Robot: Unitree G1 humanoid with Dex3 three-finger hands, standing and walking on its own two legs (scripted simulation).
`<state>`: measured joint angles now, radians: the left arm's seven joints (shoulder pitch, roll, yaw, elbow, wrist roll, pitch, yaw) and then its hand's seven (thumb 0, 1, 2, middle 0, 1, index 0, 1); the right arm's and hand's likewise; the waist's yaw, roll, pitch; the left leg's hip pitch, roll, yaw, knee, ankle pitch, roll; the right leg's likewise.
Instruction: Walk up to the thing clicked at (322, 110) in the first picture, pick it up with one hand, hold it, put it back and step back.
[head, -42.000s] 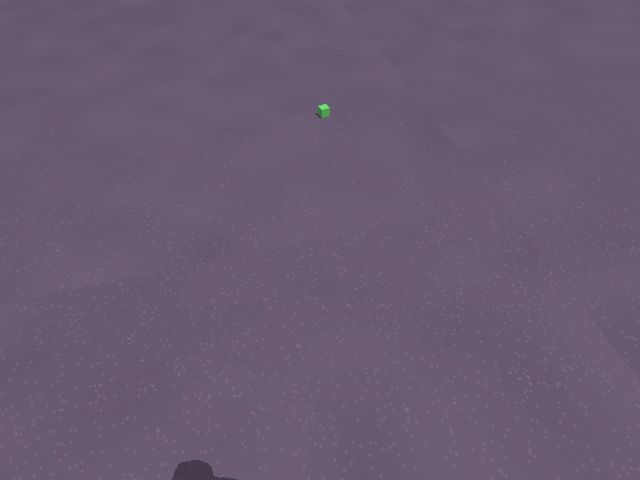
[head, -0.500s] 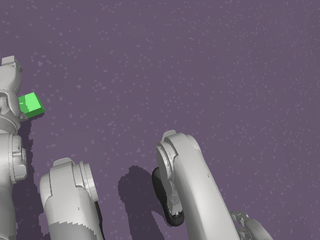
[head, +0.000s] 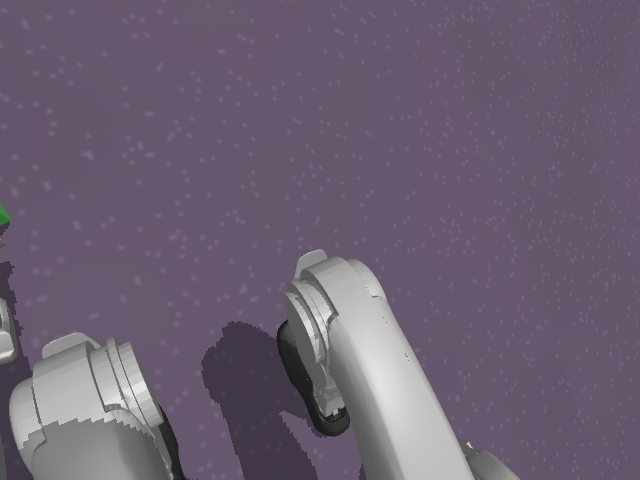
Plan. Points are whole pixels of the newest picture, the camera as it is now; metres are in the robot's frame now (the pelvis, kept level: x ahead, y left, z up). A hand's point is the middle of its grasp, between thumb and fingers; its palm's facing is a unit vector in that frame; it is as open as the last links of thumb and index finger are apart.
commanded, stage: rest palm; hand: left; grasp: from above
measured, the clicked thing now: out of the picture +0.48 +0.29 -0.28
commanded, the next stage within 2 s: close in 0.92 s
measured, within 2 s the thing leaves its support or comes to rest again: neither
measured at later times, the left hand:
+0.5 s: hand out of the picture +0.47 +0.28 -0.25, palm faces -0.42 -0.19 -0.89, open 14.0 cm
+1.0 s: hand out of the picture +0.47 +0.27 -0.26, palm faces -0.43 -0.19 -0.88, open 13.8 cm
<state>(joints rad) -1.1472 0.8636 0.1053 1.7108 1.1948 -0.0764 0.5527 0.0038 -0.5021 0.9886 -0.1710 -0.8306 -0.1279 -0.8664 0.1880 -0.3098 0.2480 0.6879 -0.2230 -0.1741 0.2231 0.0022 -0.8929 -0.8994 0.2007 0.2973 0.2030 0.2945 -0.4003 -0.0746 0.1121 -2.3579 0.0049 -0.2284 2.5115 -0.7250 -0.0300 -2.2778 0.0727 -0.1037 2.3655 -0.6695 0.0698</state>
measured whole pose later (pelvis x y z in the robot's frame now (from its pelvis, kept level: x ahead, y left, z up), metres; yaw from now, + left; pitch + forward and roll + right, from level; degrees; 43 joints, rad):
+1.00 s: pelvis -0.01 +0.01 +0.01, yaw -3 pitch +29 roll -15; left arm -1.18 0.98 0.08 1.81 1.19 -0.09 0.64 0.00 -0.47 0.98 -0.20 -0.86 -0.16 -0.89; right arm 0.16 -0.35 0.33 0.64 -0.25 -0.25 0.28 0.00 -0.90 -0.91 0.20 0.30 0.20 0.29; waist -0.45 -0.14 0.20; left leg -2.34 0.01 -0.27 2.52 -0.72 -0.01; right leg -2.23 0.08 -0.14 2.32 -0.65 0.08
